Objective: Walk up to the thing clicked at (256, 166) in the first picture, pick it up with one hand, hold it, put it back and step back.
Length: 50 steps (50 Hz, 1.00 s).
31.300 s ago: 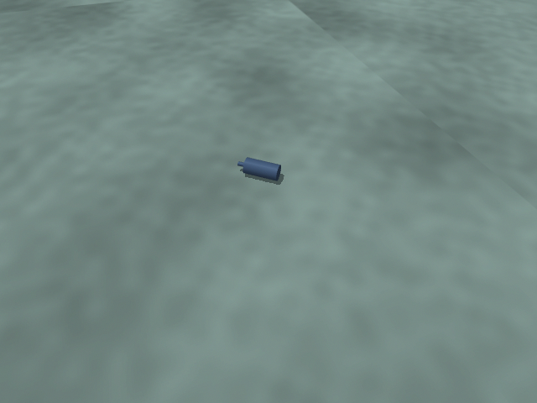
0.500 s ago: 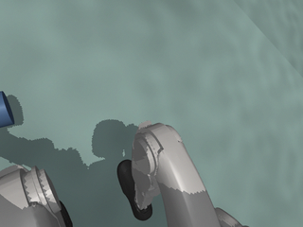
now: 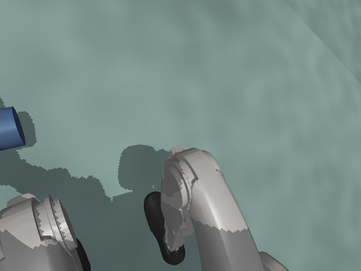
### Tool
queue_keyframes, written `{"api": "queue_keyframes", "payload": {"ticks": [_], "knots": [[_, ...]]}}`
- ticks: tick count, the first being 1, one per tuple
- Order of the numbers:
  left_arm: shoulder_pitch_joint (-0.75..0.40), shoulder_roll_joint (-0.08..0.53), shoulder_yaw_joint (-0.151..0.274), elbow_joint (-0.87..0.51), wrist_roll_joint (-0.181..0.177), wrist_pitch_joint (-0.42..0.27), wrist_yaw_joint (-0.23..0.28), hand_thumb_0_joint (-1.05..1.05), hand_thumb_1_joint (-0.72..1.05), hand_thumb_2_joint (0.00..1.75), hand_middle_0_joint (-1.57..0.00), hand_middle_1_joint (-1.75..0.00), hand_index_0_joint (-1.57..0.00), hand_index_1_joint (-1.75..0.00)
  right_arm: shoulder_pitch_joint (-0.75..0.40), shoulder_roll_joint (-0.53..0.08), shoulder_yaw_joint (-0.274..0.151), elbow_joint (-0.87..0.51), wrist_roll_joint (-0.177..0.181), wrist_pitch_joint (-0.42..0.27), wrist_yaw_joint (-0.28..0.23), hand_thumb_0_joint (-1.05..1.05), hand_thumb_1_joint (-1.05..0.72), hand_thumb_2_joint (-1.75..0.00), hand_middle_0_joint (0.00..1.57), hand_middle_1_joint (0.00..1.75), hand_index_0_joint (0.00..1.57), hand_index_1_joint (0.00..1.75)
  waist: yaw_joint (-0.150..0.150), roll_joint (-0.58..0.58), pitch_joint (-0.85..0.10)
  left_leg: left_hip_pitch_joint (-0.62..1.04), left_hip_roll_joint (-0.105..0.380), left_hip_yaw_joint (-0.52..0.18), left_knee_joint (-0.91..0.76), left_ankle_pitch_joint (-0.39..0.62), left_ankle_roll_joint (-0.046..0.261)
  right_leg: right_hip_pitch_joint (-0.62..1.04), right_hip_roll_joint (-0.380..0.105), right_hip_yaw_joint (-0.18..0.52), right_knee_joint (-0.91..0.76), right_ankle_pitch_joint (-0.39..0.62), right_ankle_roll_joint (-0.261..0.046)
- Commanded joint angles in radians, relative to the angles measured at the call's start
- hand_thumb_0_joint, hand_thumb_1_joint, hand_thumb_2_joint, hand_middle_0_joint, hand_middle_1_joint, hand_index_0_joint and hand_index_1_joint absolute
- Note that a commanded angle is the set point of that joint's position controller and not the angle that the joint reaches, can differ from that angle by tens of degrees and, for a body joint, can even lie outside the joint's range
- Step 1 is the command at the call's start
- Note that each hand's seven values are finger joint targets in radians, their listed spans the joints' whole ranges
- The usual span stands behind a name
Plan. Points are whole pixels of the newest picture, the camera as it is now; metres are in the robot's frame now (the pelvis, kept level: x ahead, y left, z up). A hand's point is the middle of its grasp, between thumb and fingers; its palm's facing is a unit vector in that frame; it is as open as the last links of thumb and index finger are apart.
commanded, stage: withdraw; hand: left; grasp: from above
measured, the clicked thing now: out of the picture +0.44 +0.32 -0.25
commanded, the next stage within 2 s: home in 0.70 s
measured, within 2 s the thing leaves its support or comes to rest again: rests again in 0.66 s
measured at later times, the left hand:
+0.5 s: hand out of the picture +0.40 +0.29 -0.04, palm faces -0.51 -0.10 -0.85, open 13.9 cm
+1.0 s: hand out of the picture +0.45 +0.32 -0.11, palm faces -0.35 -0.11 -0.93, open 13.2 cm
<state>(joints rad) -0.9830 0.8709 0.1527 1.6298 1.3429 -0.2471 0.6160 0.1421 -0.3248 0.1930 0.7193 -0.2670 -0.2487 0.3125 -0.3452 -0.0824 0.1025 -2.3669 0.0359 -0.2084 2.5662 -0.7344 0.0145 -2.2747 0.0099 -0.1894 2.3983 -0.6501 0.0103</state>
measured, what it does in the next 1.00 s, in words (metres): stands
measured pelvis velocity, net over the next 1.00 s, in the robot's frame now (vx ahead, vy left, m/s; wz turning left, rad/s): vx -0.01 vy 0.00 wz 0.12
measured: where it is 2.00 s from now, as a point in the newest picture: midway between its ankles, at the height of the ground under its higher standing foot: (128, 265)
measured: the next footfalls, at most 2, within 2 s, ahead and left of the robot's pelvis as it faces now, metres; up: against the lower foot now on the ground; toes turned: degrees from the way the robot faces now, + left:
none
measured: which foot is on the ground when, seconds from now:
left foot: down 0.00-1.00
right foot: down 0.00-1.00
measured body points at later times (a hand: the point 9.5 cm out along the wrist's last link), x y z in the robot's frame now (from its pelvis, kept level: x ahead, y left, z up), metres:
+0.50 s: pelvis -0.01 -0.01 +0.09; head +0.19 +0.06 +0.49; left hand +0.42 +0.30 +0.01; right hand +0.12 -0.27 -0.02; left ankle +0.06 +0.12 -0.26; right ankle +0.11 -0.11 -0.26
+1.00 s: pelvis -0.01 +0.00 +0.04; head +0.22 +0.08 +0.42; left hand +0.46 +0.32 -0.05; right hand +0.04 -0.26 -0.07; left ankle +0.06 +0.12 -0.26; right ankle +0.11 -0.11 -0.26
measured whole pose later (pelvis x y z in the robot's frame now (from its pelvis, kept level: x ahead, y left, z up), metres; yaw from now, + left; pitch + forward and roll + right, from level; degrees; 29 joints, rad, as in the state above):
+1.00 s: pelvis -0.01 +0.00 +0.04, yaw +7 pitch +36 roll -7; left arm -1.00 0.67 0.07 1.41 1.21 -0.13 0.42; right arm 0.22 -0.25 0.04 0.76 -0.14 -0.10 0.15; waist -0.25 0.03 -0.07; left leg -2.33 0.01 -0.08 2.36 -0.67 0.03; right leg -2.27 -0.03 -0.08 2.28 -0.64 0.01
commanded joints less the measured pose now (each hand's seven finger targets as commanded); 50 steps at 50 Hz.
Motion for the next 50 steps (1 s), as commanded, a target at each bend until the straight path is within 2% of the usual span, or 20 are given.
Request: {"api": "queue_keyframes", "payload": {"ticks": [1,2,3,5,6,9,13,18,21,25,28,32,38,40,42,43,46,47,48,50], "knots": [[-0.267,0.19,0.027,-0.275,-0.05,0.056,0.048,0.0,-0.53,1.0,-0.07,-0.99,-0.07,-0.99,0.19,-0.302,-0.157,0.005,0.032,-0.001,0.013,0.0,-0.91,-0.9,0.2,0.3,0.2,0.3,0.03,0.606,-0.801,0.591,-0.008,0.1,-0.321,0.271,-0.021,0.333,0.049,-0.042,-0.202,0.277,-0.048],[-0.261,0.118,-0.02,-0.331,-0.076,0.072,0.033,0.0,-0.54,1.0,-0.07,-0.98,-0.06,-0.99,0.171,-0.282,-0.16,-0.014,0.046,0.003,0.018,0.0,-0.91,-0.91,0.2,0.3,0.2,0.3,0.045,0.624,-0.842,0.609,-0.01,0.111,-0.339,0.275,-0.018,0.339,0.052,-0.032,-0.223,0.276,-0.05],[-0.214,0.133,0.003,-0.318,-0.096,0.096,0.026,0.0,-0.55,1.01,-0.07,-0.98,-0.06,-0.99,0.182,-0.29,-0.179,0.011,0.06,0.013,0.018,0.0,-0.91,-0.91,0.2,0.3,0.2,0.3,0.061,0.599,-0.864,0.617,-0.006,0.115,-0.345,0.293,-0.015,0.347,0.053,-0.027,-0.237,0.298,-0.048],[-0.221,0.057,-0.05,-0.413,-0.128,0.134,-0.012,0.0,-0.53,1.01,-0.07,-0.98,-0.06,-0.99,0.198,-0.271,-0.202,0.02,0.095,0.036,0.019,0.0,-0.9,-0.9,0.2,0.3,0.2,0.3,0.087,0.605,-0.912,0.616,-0.013,0.127,-0.384,0.298,-0.012,0.342,0.047,-0.011,-0.251,0.299,-0.054],[-0.198,0.073,-0.038,-0.401,-0.136,0.159,-0.033,0.0,-0.54,1.01,-0.07,-0.98,-0.06,-0.99,0.196,-0.277,-0.219,0.017,0.109,0.049,0.016,0.0,-0.91,-0.91,0.2,0.3,0.2,0.3,0.098,0.56,-0.914,0.621,-0.01,0.128,-0.388,0.305,-0.008,0.341,0.049,-0.002,-0.26,0.307,-0.052],[-0.23,0.008,-0.094,-0.491,-0.171,0.209,-0.12,0.0,-0.54,1.02,-0.08,-0.97,-0.06,-0.99,0.244,-0.255,-0.248,0.025,0.149,0.098,-0.001,0.0,-0.91,-0.91,0.2,0.3,0.2,0.3,0.096,0.483,-0.959,0.631,-0.018,0.145,-0.436,0.301,0.007,0.421,0.049,0.031,-0.329,0.306,-0.053],[-0.221,-0.088,-0.153,-0.521,-0.218,0.242,-0.247,0.0,-0.52,1.01,-0.1,-0.96,-0.09,-0.98,0.241,-0.219,-0.268,0.007,0.179,0.161,-0.043,0.0,-0.91,-0.91,0.2,0.3,0.2,0.3,0.098,0.363,-0.934,0.604,-0.03,0.153,-0.5,0.264,0.019,0.473,0.042,0.058,-0.399,0.267,-0.054],[-0.16,-0.176,-0.219,-0.469,-0.236,0.218,-0.388,0.0,-0.5,1.0,-0.12,-0.95,-0.1,-0.97,0.216,-0.198,-0.266,-0.047,0.195,0.203,-0.114,0.0,-0.91,-0.91,0.2,0.3,0.2,0.3,0.091,0.176,-0.739,0.497,-0.044,0.163,-0.558,0.13,0.031,0.489,0.033,0.09,-0.498,0.107,-0.058],[-0.172,-0.156,-0.222,-0.489,-0.231,0.179,-0.419,0.0,-0.5,1.01,-0.12,-0.96,-0.1,-0.98,0.201,-0.188,-0.254,-0.059,0.199,0.214,-0.156,0.0,-0.91,-0.91,0.2,0.3,0.2,0.3,0.105,0.151,-0.696,0.5,-0.051,0.178,-0.579,0.122,0.028,0.505,0.028,0.1,-0.526,0.079,-0.06],[-0.201,-0.136,-0.22,-0.451,-0.199,0.119,-0.389,0.0,-0.48,0.99,-0.14,-0.94,-0.12,-0.96,0.178,-0.166,-0.234,-0.061,0.191,0.21,-0.196,0.0,-0.91,-0.91,0.2,0.3,0.2,0.3,0.106,0.139,-0.678,0.461,-0.058,0.2,-0.555,0.11,0.029,0.509,0.028,0.123,-0.536,0.048,-0.056],[-0.253,-0.093,-0.197,-0.42,-0.154,0.08,-0.332,0.0,-0.46,0.98,-0.14,-0.94,-0.13,-0.95,0.173,-0.158,-0.225,-0.046,0.179,0.2,-0.209,0.0,-0.9,-0.9,0.2,0.3,0.2,0.3,0.12,0.202,-0.735,0.484,-0.058,0.203,-0.551,0.11,0.026,0.491,0.026,0.129,-0.507,0.046,-0.054],[-0.328,-0.119,-0.207,-0.292,-0.102,0.053,-0.237,0.0,-0.5,1.01,-0.1,-0.98,-0.09,-0.99,0.184,-0.171,-0.215,-0.02,0.16,0.172,-0.213,0.0,-0.9,-0.9,0.2,0.3,0.2,0.3,0.075,0.253,-0.706,0.518,-0.058,0.182,-0.541,0.08,0.018,0.366,0.022,0.099,-0.46,0.033,-0.061],[-0.456,0.028,-0.118,-0.267,-0.053,0.051,-0.113,0.0,-0.5,0.99,-0.1,-0.99,-0.1,-0.99,0.215,-0.204,-0.208,0.001,0.122,0.132,-0.207,0.0,-0.91,-0.9,0.2,0.3,0.2,0.3,0.082,0.373,-0.828,0.601,-0.056,0.176,-0.502,0.114,0.007,0.323,0.004,0.073,-0.386,0.065,-0.058],[-0.481,0.036,-0.1,-0.294,-0.051,0.059,-0.095,0.0,-0.46,0.91,-0.18,-0.91,-0.18,-0.91,0.227,-0.212,-0.213,0.011,0.113,0.126,-0.202,0.0,-0.88,-0.89,0.2,0.3,0.2,0.3,0.067,0.433,-0.86,0.643,-0.051,0.163,-0.512,0.113,0.002,0.304,-0.001,0.054,-0.36,0.078,-0.053],[-0.469,0.068,-0.073,-0.325,-0.067,0.076,-0.091,0.0,-0.33,0.99,-0.27,-0.77,-0.24,-0.8,0.235,-0.211,-0.218,0.007,0.112,0.126,-0.195,0.0,-0.88,-0.89,0.2,0.3,0.2,0.3,0.081,0.475,-0.943,0.681,-0.049,0.16,-0.504,0.146,-0.001,0.312,-0.002,0.049,-0.339,0.111,-0.059],[-0.464,0.08,-0.061,-0.344,-0.077,0.085,-0.092,0.0,-0.41,0.92,-0.19,-0.85,-0.17,-0.88,0.244,-0.214,-0.222,0.003,0.113,0.126,-0.191,0.0,-0.9,-0.9,0.2,0.3,0.2,0.3,0.09,0.492,-0.977,0.692,-0.05,0.166,-0.501,0.162,0.0,0.328,-0.004,0.052,-0.339,0.128,-0.06],[-0.414,0.052,-0.061,-0.344,-0.119,0.119,-0.127,0.0,-0.28,0.96,-0.26,-0.72,-0.23,-0.75,0.278,-0.213,-0.232,0.019,0.119,0.13,-0.173,0.0,-0.88,-0.89,0.2,0.3,0.2,0.3,0.097,0.474,-0.994,0.695,-0.048,0.172,-0.501,0.208,0.002,0.36,-0.003,0.051,-0.345,0.179,-0.062],[-0.395,0.042,-0.065,-0.357,-0.144,0.129,-0.149,0.0,-0.25,0.96,-0.26,-0.71,-0.23,-0.74,0.289,-0.208,-0.238,0.012,0.123,0.132,-0.166,0.0,-0.88,-0.89,0.2,0.3,0.2,0.3,0.097,0.465,-1.002,0.7,-0.047,0.176,-0.501,0.218,0.005,0.383,0.001,0.052,-0.357,0.188,-0.063],[-0.367,0.073,-0.042,-0.433,-0.17,0.136,-0.163,0.0,-0.21,0.96,-0.26,-0.7,-0.23,-0.72,0.306,-0.217,-0.251,0.006,0.137,0.138,-0.167,0.0,-0.88,-0.89,0.2,0.3,0.2,0.3,0.129,0.474,-1.071,0.724,-0.048,0.176,-0.518,0.26,0.004,0.432,-0.002,0.055,-0.369,0.221,-0.062],[-0.257,0.034,-0.042,-0.445,-0.228,0.162,-0.208,0.0,-0.06,0.97,-0.25,-0.66,-0.23,-0.68,0.317,-0.212,-0.265,-0.005,0.159,0.15,-0.162,0.0,-0.88,-0.89,0.2,0.3,0.2,0.3,0.147,0.428,-1.103,0.733,-0.048,0.183,-0.532,0.32,0.009,0.515,-0.001,0.063,-0.395,0.274,-0.057]]}}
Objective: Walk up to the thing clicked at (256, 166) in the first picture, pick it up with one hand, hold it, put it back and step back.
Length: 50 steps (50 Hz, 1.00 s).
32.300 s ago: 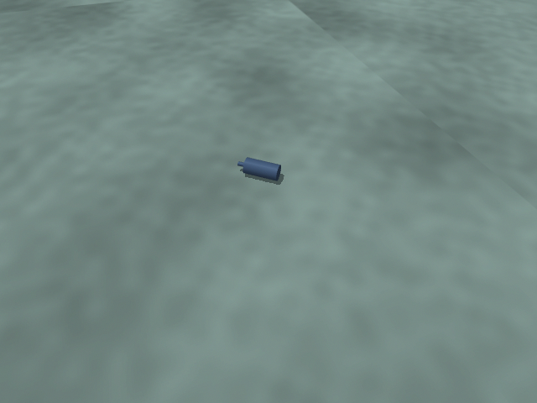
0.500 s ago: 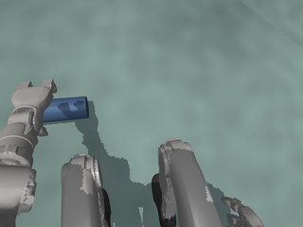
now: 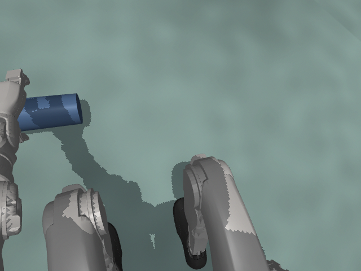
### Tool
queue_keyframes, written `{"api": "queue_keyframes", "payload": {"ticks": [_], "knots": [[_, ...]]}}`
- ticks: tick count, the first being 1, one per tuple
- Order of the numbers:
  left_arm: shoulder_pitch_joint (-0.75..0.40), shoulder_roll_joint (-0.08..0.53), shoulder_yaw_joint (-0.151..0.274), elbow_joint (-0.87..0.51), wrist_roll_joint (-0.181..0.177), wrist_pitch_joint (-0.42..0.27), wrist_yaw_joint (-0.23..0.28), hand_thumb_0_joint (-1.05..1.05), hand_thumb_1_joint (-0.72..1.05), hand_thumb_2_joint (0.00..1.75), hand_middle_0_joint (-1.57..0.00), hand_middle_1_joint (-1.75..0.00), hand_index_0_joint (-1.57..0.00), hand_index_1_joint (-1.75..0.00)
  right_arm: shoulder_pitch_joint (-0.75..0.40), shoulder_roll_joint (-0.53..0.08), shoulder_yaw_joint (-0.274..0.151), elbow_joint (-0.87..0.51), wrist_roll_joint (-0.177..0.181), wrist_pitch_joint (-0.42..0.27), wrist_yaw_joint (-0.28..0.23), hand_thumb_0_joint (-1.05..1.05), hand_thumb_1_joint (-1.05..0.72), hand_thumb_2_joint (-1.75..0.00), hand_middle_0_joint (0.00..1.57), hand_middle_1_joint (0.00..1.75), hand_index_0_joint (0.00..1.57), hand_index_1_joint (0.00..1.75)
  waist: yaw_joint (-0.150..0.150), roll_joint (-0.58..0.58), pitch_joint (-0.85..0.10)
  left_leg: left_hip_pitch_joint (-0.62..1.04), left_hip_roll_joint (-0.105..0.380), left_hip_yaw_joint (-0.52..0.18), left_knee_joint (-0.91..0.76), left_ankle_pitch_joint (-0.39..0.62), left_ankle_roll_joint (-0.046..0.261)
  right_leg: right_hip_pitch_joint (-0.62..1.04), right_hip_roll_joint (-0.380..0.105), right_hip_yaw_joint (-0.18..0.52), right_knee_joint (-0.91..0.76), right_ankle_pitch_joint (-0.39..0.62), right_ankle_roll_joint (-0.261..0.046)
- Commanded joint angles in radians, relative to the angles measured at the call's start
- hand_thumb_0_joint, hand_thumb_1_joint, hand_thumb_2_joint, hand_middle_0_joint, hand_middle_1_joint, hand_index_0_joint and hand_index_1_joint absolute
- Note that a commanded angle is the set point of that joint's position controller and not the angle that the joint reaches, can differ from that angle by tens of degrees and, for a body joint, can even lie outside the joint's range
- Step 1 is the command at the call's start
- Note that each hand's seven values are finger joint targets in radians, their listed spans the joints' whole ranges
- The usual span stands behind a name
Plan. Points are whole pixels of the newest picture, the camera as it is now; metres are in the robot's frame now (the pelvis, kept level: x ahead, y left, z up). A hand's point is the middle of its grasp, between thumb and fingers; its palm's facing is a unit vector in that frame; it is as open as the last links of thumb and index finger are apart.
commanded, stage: home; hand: left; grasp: from above
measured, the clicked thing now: (34, 113) +0.55 +0.27 -0.30
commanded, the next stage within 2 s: none
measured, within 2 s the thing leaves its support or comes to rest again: neither
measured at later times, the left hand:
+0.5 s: hand out of the picture +0.33 +0.24 +0.06, palm faces -0.23 -0.73 -0.65, open 7.6 cm
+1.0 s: hand out of the picture +0.25 +0.20 +0.27, palm faces +0.15 -0.96 -0.23, open 7.4 cm
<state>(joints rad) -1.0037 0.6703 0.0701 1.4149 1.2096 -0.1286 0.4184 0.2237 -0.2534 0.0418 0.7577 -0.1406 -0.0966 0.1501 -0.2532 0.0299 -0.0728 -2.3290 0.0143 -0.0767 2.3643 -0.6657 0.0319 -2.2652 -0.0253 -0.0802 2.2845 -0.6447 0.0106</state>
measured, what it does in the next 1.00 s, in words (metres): rises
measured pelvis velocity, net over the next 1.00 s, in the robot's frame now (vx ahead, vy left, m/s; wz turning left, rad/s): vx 0.06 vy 0.00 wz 0.11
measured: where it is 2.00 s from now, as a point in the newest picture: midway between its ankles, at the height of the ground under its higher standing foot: (154, 259)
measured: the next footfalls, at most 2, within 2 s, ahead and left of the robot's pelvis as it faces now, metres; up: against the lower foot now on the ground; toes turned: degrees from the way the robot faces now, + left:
none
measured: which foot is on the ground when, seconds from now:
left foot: down 0.00-1.00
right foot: down 0.00-1.00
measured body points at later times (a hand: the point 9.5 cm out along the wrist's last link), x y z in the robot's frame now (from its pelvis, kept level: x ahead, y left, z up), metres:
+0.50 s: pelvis +0.01 +0.00 +0.17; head +0.16 +0.04 +0.60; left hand +0.34 +0.27 +0.10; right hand +0.21 -0.26 +0.07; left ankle +0.08 +0.11 -0.31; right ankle +0.10 -0.12 -0.31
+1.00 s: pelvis +0.06 +0.00 +0.34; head +0.12 +0.02 +0.79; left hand +0.24 +0.25 +0.29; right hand +0.24 -0.22 +0.26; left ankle +0.08 +0.11 -0.30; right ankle +0.10 -0.12 -0.30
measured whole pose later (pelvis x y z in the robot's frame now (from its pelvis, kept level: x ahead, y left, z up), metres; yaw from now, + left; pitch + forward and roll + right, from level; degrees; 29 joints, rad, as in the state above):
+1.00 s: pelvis +0.06 +0.00 +0.34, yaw +6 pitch +16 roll -3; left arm 0.30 0.23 0.03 0.06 -0.05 0.39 0.09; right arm 0.26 -0.20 0.06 0.54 0.04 -0.13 -0.16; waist -0.06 0.04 -0.16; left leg -0.93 0.03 -0.05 1.18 -0.52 0.00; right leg -0.89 0.00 -0.08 1.11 -0.49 0.00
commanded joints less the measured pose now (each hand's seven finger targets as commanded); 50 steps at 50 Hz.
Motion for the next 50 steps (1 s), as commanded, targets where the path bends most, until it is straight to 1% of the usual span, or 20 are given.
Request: {"api": "queue_keyframes", "payload": {"ticks": [1,2,4,5,6,7,11,12,17,18,20,21,23,24,30,32,36,42,44,50], "knots": [[-0.209,0.183,0.025,-0.222,-0.129,0.054,-0.04,0.0,0.02,0.95,-0.24,-0.61,-0.22,-0.63,0.25,-0.278,-0.121,-0.045,0.04,0.003,0.003,0.0,-0.89,-0.9,0.2,0.3,0.2,0.3,0.035,0.261,-0.889,0.687,-0.026,0.044,-0.337,0.258,-0.005,0.513,0.036,-0.048,-0.293,0.275,-0.054],[-0.206,0.177,0.019,-0.263,-0.163,0.058,-0.074,0.0,0.1,0.95,-0.24,-0.58,-0.22,-0.6,0.245,-0.277,-0.123,-0.055,0.052,0.009,0.006,0.0,-0.89,-0.9,0.2,0.3,0.2,0.3,0.036,0.243,-0.865,0.666,-0.026,0.042,-0.353,0.251,-0.001,0.524,0.04,-0.044,-0.309,0.27,-0.053],[-0.133,0.189,0.039,-0.38,-0.236,0.07,-0.13,0.0,0.26,0.94,-0.23,-0.52,-0.22,-0.53,0.248,-0.273,-0.138,-0.07,0.079,0.024,-0.001,0.0,-0.89,-0.9,0.2,0.3,0.2,0.3,0.08,0.244,-0.891,0.697,-0.027,0.037,-0.4,0.237,0.001,0.572,0.04,-0.031,-0.349,0.257,-0.054],[-0.022,0.174,0.049,-0.383,-0.264,0.083,-0.157,0.0,0.34,0.95,-0.23,-0.49,-0.22,-0.5,0.228,-0.276,-0.143,-0.099,0.087,0.031,-0.002,0.0,-0.89,-0.9,0.2,0.3,0.2,0.3,0.091,0.204,-0.874,0.712,-0.023,0.028,-0.425,0.23,-0.001,0.595,0.04,-0.031,-0.367,0.246,-0.052],[0.018,0.106,0.014,-0.477,-0.308,0.089,-0.19,0.0,0.42,0.94,-0.23,-0.46,-0.21,-0.47,0.222,-0.263,-0.144,-0.108,0.096,0.039,-0.004,0.0,-0.89,-0.9,0.2,0.3,0.2,0.3,0.091,0.193,-0.866,0.71,-0.023,0.025,-0.451,0.22,0.0,0.617,0.038,-0.027,-0.394,0.246,-0.049],[0.041,0.083,0.004,-0.566,-0.356,0.095,-0.216,0.0,0.5,0.92,-0.22,-0.41,-0.21,-0.42,0.201,-0.255,-0.146,-0.119,0.106,0.048,-0.009,0.0,-0.9,-0.9,0.2,0.3,0.2,0.3,0.097,0.176,-0.856,0.72,-0.022,0.014,-0.476,0.195,0.002,0.622,0.04,-0.024,-0.419,0.232,-0.049],[0.204,0.04,0.005,-0.766,-0.495,0.115,-0.294,0.0,0.82,0.96,-0.22,-0.35,-0.21,-0.36,0.136,-0.221,-0.147,-0.156,0.132,0.062,-0.039,0.0,-0.9,-0.9,0.2,0.3,0.2,0.3,0.126,0.123,-0.779,0.76,-0.013,0.014,-0.547,0.226,0.001,0.713,0.041,-0.005,-0.5,0.264,-0.042],[0.241,0.022,0.014,-0.803,-0.527,0.12,-0.301,0.0,0.9,0.91,-0.2,-0.31,-0.2,-0.31,0.124,-0.217,-0.145,-0.162,0.135,0.064,-0.049,0.0,-0.9,-0.9,0.2,0.3,0.2,0.3,0.123,0.094,-0.741,0.764,-0.014,0.007,-0.567,0.214,0.003,0.72,0.037,-0.002,-0.53,0.255,-0.043],[0.37,-0.055,-0.002,-0.96,-0.634,0.143,-0.312,0.0,0.9,0.9,-0.2,-0.3,-0.2,-0.3,0.049,-0.187,-0.143,-0.202,0.15,0.057,-0.085,0.0,-0.9,-0.9,0.2,0.3,0.2,0.3,0.149,0.095,-0.69,0.858,-0.009,0.018,-0.682,0.154,0.001,0.807,0.034,0.018,-0.644,0.195,-0.044],[0.378,-0.051,0.016,-0.998,-0.661,0.15,-0.307,0.0,0.9,0.9,-0.2,-0.3,-0.2,-0.3,0.036,-0.188,-0.14,-0.205,0.155,0.053,-0.096,0.0,-0.9,-0.9,0.2,0.3,0.2,0.3,0.157,0.102,-0.684,0.889,-0.009,0.009,-0.715,0.121,-0.001,0.815,0.031,0.021,-0.665,0.167,-0.044],[0.436,-0.12,-0.026,-1.041,-0.712,0.171,-0.311,0.0,0.9,0.9,-0.2,-0.3,-0.2,-0.3,0.003,-0.185,-0.136,-0.216,0.161,0.039,-0.114,0.0,-0.9,-0.9,0.2,0.3,0.2,0.3,0.153,0.123,-0.629,0.954,-0.004,-0.01,-0.788,0.082,-0.008,0.814,0.028,0.019,-0.707,0.137,-0.044],[0.449,-0.109,-0.009,-1.066,-0.734,0.181,-0.309,0.0,0.9,0.9,-0.2,-0.3,-0.2,-0.3,-0.008,-0.186,-0.134,-0.224,0.164,0.032,-0.125,0.0,-0.9,-0.9,0.2,0.3,0.2,0.3,0.157,0.124,-0.629,0.989,-0.003,-0.023,-0.823,0.046,-0.009,0.837,0.03,0.02,-0.729,0.116,-0.042],[0.549,-0.145,-0.018,-1.078,-0.793,0.21,-0.312,0.0,0.9,0.9,-0.2,-0.3,-0.2,-0.3,-0.042,-0.181,-0.128,-0.235,0.17,0.019,-0.145,0.0,-0.9,-0.9,0.2,0.3,0.2,0.3,0.166,0.099,-0.593,1.033,-0.003,-0.035,-0.881,0.01,-0.011,0.872,0.032,0.023,-0.778,0.09,-0.04],[0.575,-0.172,-0.039,-1.122,-0.821,0.22,-0.315,0.0,0.9,0.91,-0.2,-0.3,-0.2,-0.3,-0.055,-0.174,-0.125,-0.247,0.172,0.012,-0.154,0.0,-0.9,-0.9,0.2,0.3,0.2,0.3,0.153,0.104,-0.576,1.048,-0.004,-0.025,-0.902,-0.001,-0.01,0.898,0.033,0.028,-0.812,0.079,-0.039],[0.759,-0.212,-0.042,-1.254,-0.994,0.293,-0.31,0.0,0.91,0.91,-0.2,-0.31,-0.2,-0.31,-0.11,-0.15,-0.092,-0.293,0.186,-0.02,-0.206,0.0,-0.9,-0.9,0.2,0.3,0.2,0.3,0.157,0.079,-0.514,1.191,-0.006,-0.023,-1.034,0.0,-0.008,1.034,0.033,0.038,-0.953,0.077,-0.033],[0.804,-0.21,-0.019,-1.295,-1.054,0.313,-0.302,0.0,0.9,0.9,-0.2,-0.3,-0.2,-0.3,-0.112,-0.141,-0.083,-0.304,0.186,-0.031,-0.22,0.0,-0.9,-0.9,0.2,0.3,0.2,0.3,0.163,0.081,-0.49,1.244,-0.004,-0.029,-1.087,0.003,-0.007,1.087,0.033,0.041,-1.0,0.079,-0.032],[0.944,-0.247,-0.018,-1.358,-1.124,0.356,-0.299,0.0,0.9,0.9,-0.2,-0.3,-0.2,-0.3,-0.089,-0.114,-0.067,-0.32,0.187,-0.047,-0.249,0.0,-0.9,-0.9,0.2,0.3,0.2,0.3,0.162,0.064,-0.457,1.333,-0.009,-0.006,-1.157,0.12,-0.007,1.226,0.033,0.045,-1.102,0.159,-0.032],[1.107,-0.301,0.008,-1.451,-1.212,0.434,-0.304,0.0,0.9,0.9,-0.2,-0.3,-0.2,-0.3,-0.054,-0.092,-0.04,-0.34,0.184,-0.073,-0.294,0.0,-0.9,-0.9,0.2,0.3,0.2,0.3,0.181,0.06,-0.378,1.48,-0.006,-0.004,-1.296,0.205,-0.012,1.395,0.037,0.04,-1.244,0.23,-0.029],[1.17,-0.303,0.028,-1.492,-1.235,0.454,-0.305,0.0,0.9,0.9,-0.2,-0.3,-0.2,-0.3,-0.041,-0.087,-0.036,-0.35,0.181,-0.083,-0.307,0.0,-0.9,-0.9,0.2,0.3,0.2,0.3,0.191,0.056,-0.345,1.52,-0.007,0.0,-1.339,0.24,-0.012,1.459,0.04,0.037,-1.293,0.258,-0.027],[1.366,-0.341,0.021,-1.619,-1.274,0.505,-0.321,0.0,0.9,0.9,-0.2,-0.3,-0.2,-0.3,0.006,-0.072,-0.033,-0.386,0.176,-0.109,-0.337,0.0,-0.9,-0.9,0.2,0.3,0.2,0.3,0.198,0.042,-0.289,1.653,-0.013,0.031,-1.439,0.377,-0.015,1.622,0.049,0.021,-1.42,0.371,-0.024]]}}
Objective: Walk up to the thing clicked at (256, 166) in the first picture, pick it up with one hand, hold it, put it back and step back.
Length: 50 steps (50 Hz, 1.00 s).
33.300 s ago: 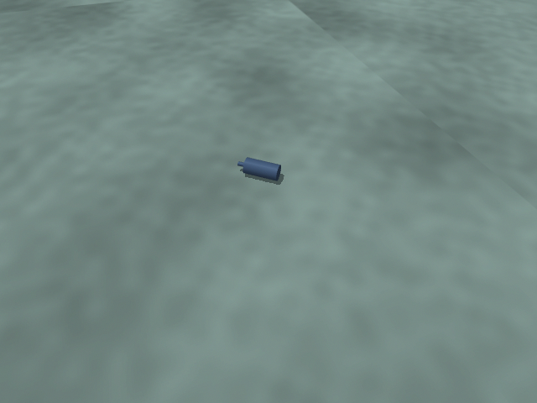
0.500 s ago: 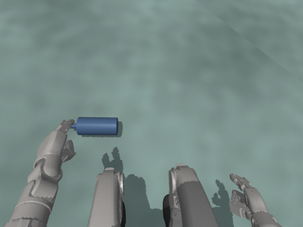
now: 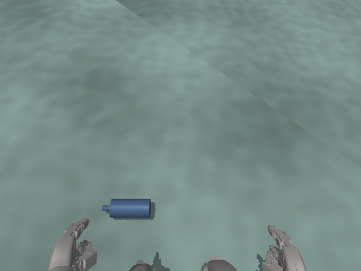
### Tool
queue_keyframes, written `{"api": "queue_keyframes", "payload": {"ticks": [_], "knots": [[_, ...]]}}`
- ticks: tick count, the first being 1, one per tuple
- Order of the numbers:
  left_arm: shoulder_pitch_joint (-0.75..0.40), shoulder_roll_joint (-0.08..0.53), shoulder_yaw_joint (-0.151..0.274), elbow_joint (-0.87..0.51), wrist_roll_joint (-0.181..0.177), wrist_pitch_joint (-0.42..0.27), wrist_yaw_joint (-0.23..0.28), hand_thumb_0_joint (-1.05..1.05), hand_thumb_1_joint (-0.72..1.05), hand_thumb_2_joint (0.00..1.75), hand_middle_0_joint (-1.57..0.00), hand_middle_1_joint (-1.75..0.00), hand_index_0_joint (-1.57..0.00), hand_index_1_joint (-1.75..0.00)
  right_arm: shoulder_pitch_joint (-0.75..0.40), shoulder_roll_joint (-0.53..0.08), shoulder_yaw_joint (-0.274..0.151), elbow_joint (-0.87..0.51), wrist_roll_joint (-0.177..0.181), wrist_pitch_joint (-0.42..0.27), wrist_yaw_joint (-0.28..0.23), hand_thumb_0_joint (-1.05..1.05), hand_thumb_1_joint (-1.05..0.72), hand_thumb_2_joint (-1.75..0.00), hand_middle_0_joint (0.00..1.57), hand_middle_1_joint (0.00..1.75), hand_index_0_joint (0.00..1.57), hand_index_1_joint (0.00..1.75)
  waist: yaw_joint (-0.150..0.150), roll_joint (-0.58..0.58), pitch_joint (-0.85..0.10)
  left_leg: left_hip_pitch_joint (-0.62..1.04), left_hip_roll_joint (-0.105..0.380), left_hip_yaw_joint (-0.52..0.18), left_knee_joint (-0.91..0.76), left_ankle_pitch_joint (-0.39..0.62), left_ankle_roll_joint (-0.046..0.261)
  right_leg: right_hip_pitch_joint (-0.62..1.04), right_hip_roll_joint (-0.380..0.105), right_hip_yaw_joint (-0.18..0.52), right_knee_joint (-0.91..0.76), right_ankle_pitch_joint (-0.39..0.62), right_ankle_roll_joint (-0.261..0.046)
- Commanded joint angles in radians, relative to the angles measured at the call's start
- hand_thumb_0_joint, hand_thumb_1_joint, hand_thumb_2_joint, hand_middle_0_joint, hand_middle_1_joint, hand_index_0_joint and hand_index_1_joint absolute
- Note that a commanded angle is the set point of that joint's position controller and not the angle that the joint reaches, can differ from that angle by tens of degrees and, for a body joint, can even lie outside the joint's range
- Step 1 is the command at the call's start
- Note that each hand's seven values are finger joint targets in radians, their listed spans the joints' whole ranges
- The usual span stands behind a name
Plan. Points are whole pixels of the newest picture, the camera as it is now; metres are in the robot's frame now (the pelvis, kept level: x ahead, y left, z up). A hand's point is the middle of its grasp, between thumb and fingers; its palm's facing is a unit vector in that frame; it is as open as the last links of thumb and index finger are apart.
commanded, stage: home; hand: left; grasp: from above
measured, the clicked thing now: (126, 208) +0.51 +0.22 -0.64
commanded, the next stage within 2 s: none
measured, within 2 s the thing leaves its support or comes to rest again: neither
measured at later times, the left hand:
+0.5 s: hand (82, 268) +0.18 +0.18 -0.01, palm faces +0.07 -0.98 -0.19, open 7.4 cm
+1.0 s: hand (86, 266) +0.18 +0.18 -0.01, palm faces +0.06 -0.98 -0.20, open 7.4 cm
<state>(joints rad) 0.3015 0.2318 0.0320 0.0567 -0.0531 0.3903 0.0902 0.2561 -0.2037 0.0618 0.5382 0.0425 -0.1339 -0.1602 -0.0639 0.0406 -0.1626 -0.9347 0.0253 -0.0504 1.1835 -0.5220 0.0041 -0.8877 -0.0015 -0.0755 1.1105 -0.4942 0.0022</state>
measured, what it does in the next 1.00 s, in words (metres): stands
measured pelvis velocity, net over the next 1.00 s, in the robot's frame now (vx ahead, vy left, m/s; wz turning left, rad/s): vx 0.02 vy -0.01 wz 0.01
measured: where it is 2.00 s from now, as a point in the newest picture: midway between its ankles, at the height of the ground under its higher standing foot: outside the picture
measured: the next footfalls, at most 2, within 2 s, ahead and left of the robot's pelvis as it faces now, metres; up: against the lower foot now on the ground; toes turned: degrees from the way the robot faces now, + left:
none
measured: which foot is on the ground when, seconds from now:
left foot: down 0.00-1.00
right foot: down 0.00-1.00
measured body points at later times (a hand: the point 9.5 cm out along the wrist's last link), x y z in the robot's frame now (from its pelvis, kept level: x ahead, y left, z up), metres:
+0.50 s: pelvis +0.02 +0.00 +0.04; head +0.04 +0.01 +0.49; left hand +0.17 +0.23 +0.00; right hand +0.20 -0.24 -0.02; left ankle +0.03 +0.11 -0.65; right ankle +0.03 -0.13 -0.65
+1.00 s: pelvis +0.02 -0.01 +0.03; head +0.04 +0.00 +0.48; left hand +0.18 +0.23 +0.00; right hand +0.18 -0.25 -0.03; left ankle +0.03 +0.11 -0.65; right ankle +0.03 -0.13 -0.65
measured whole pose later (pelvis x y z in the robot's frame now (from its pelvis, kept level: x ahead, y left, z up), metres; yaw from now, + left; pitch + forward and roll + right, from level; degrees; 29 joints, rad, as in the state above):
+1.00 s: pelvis +0.02 -0.01 +0.03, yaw +1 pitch +9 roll -2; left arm 0.49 0.23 0.02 -0.10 -0.06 0.43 0.02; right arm 0.29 -0.22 0.03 0.55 0.01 -0.24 -0.19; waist -0.03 0.04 -0.15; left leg -0.67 0.02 -0.04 0.99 -0.48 0.00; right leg -0.63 0.00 -0.07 0.93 -0.46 0.00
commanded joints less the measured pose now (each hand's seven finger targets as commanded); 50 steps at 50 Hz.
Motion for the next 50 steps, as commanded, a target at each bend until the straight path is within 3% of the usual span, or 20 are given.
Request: {"api": "queue_keyframes", "payload": {"ticks": [1,7,15,29,35,50], "knots": [[0.088,0.094,0.058,-0.274,-0.012,-0.01,0.003,0.0,0.9,0.9,-0.2,-0.3,-0.2,-0.3,-0.024,-0.121,-0.055,-0.166,-0.009,-0.076,-0.03,0.0,-0.9,-0.9,0.2,0.3,0.2,0.3,0.007,0.019,-0.188,0.272,-0.022,0.0,-0.275,0.247,0.011,0.253,0.029,0.011,-0.256,0.226,-0.016],[0.197,0.082,0.047,-0.351,-0.008,0.01,-0.025,0.0,0.9,0.9,-0.2,-0.3,-0.2,-0.3,-0.01,-0.125,-0.065,-0.182,-0.018,-0.103,-0.037,0.0,-0.9,-0.9,0.2,0.3,0.2,0.3,0.016,0.027,-0.115,0.336,-0.02,-0.005,-0.34,0.302,0.009,0.291,0.035,-0.005,-0.303,0.259,-0.019],[0.163,0.093,0.048,-0.343,0.001,0.011,-0.057,0.0,0.9,0.9,-0.2,-0.3,-0.2,-0.3,-0.022,-0.141,-0.073,-0.173,-0.03,-0.139,-0.035,0.0,-0.9,-0.9,0.2,0.3,0.2,0.3,0.007,0.001,-0.043,0.343,-0.023,-0.003,-0.364,0.26,0.015,0.293,0.03,-0.007,-0.336,0.221,-0.013],[0.161,0.101,0.051,-0.356,0.01,0.0,-0.06,0.0,0.9,0.9,-0.2,-0.3,-0.2,-0.3,-0.039,-0.141,-0.072,-0.158,-0.035,-0.16,-0.032,0.0,-0.9,-0.9,0.2,0.3,0.2,0.3,0.029,0.025,-0.076,0.364,-0.025,-0.004,-0.371,0.261,0.01,0.323,0.027,0.001,-0.33,0.222,-0.015],[0.156,0.1,0.051,-0.351,0.004,-0.004,-0.061,0.0,0.9,0.9,-0.2,-0.3,-0.2,-0.3,-0.048,-0.141,-0.069,-0.157,-0.033,-0.163,-0.032,0.0,-0.9,-0.9,0.2,0.3,0.2,0.3,0.031,0.025,-0.057,0.344,-0.023,-0.012,-0.385,0.197,0.012,0.308,0.029,-0.002,-0.338,0.17,-0.014],[0.165,0.102,0.055,-0.348,0.007,-0.003,-0.062,0.0,0.9,0.9,-0.2,-0.3,-0.2,-0.3,-0.034,-0.141,-0.077,-0.142,-0.034,-0.171,-0.038,0.0,-0.9,-0.9,0.2,0.3,0.2,0.3,0.025,0.014,-0.074,0.357,-0.023,0.006,-0.361,0.245,0.012,0.315,0.025,0.01,-0.333,0.211,-0.011]]}}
